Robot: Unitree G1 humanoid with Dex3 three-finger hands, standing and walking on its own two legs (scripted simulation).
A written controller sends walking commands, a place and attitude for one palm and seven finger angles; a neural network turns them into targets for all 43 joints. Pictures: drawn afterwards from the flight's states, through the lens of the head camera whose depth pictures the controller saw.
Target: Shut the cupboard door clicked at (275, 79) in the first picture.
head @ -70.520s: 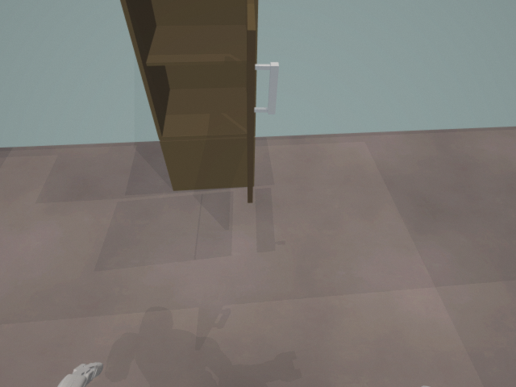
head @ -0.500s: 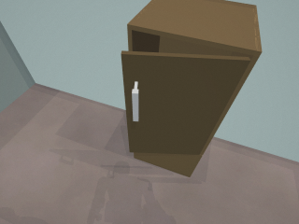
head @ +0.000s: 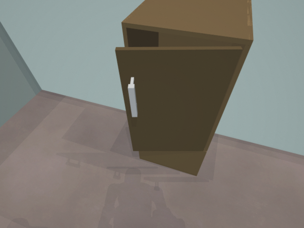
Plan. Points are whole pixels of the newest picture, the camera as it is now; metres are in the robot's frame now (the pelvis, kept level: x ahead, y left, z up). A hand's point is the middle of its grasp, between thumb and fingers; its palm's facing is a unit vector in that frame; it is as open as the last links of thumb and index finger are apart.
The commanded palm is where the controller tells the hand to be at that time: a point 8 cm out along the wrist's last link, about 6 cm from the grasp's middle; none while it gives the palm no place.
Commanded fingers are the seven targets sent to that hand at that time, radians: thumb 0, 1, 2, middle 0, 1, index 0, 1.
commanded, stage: look again from close up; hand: left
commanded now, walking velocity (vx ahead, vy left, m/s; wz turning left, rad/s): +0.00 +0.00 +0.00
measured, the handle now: (133, 97) +0.53 +0.10 +0.02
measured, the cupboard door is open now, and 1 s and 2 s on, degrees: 18 18 18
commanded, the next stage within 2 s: shuffle to correct the standing spot in 0.02 s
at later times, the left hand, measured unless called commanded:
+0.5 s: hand out of the picture +0.03 +0.14 -0.19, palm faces +0.03 -0.98 -0.18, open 7.4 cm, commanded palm none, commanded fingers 0.00 0.90 0.90 -0.20 -0.30 -0.20 -0.30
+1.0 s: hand (122, 219) +0.18 +0.11 -0.17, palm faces +0.03 -0.99 -0.15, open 7.4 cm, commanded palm none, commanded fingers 0.00 0.90 0.90 -0.20 -0.30 -0.20 -0.30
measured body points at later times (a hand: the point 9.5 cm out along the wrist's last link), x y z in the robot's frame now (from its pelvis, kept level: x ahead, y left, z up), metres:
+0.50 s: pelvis +0.05 -0.03 -0.01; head +0.08 -0.03 +0.44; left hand +0.03 +0.20 -0.17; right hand +0.06 -0.26 -0.16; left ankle +0.05 +0.11 -0.73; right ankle -0.04 -0.13 -0.73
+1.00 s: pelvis +0.12 -0.07 +0.01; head +0.17 -0.04 +0.46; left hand +0.18 +0.16 -0.16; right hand +0.14 -0.31 -0.13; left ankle +0.11 +0.05 -0.73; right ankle +0.15 -0.24 -0.67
